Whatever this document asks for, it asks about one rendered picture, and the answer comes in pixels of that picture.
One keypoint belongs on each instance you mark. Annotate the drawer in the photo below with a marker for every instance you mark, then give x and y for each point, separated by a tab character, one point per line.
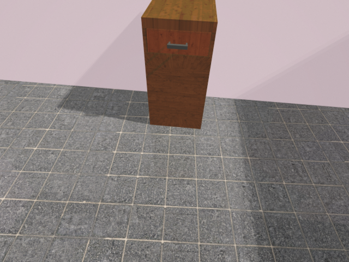
198	42

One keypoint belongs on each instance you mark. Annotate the handle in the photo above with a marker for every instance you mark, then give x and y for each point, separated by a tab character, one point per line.
177	46

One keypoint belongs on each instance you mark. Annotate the cabinet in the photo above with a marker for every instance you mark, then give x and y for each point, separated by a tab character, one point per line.
177	84

